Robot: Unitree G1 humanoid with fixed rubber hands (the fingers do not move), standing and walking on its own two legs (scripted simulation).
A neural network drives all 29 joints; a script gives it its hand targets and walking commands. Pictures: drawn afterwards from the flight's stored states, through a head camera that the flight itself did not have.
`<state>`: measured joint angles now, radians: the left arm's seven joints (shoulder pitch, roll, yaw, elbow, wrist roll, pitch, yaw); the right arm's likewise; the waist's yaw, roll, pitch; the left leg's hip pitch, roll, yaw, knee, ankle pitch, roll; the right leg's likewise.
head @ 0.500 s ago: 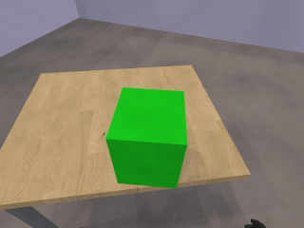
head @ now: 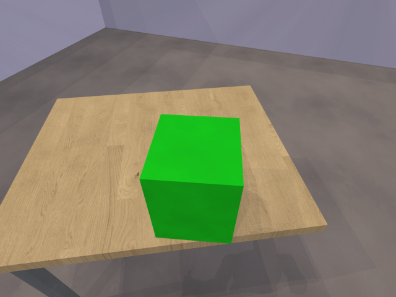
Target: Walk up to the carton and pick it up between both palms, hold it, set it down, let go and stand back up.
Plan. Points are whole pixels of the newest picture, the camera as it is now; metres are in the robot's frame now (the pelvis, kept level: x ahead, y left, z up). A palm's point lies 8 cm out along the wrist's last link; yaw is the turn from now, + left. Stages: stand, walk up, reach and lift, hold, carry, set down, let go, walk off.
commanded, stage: stand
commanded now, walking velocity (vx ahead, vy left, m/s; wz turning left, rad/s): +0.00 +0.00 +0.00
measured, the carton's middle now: (196, 179) +0.41 +0.03 -0.01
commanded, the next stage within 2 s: none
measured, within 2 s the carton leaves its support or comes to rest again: neither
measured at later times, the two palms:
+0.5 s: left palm out of the picture +0.03 +0.25 -0.14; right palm out of the picture +0.05 -0.28 -0.11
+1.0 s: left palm out of the picture +0.07 +0.25 -0.13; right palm out of the picture +0.05 -0.28 -0.11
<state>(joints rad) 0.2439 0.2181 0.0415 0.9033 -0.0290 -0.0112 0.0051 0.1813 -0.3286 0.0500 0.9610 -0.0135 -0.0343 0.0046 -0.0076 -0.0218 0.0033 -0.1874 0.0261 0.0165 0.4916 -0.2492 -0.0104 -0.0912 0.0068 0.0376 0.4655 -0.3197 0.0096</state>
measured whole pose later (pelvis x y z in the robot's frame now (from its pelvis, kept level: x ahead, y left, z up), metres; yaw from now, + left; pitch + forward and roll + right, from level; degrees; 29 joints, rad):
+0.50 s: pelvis -0.02 +0.00 +0.00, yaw +0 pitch -5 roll +0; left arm 0.25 0.22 0.04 1.00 -0.03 -0.01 -0.01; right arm 0.18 -0.33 0.05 1.02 -0.01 -0.03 0.00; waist -0.01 -0.02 0.05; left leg -0.19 0.03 0.02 0.49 -0.22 -0.01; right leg -0.09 0.01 0.04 0.47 -0.29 0.01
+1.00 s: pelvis -0.01 +0.00 +0.00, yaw +0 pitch -4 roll +0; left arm 0.14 0.22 0.04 1.02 -0.03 -0.01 0.00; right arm 0.18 -0.33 0.05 1.02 -0.01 -0.03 0.00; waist -0.01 -0.02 0.07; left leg -0.19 0.03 0.02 0.49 -0.23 -0.01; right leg -0.09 0.01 0.04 0.47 -0.30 0.01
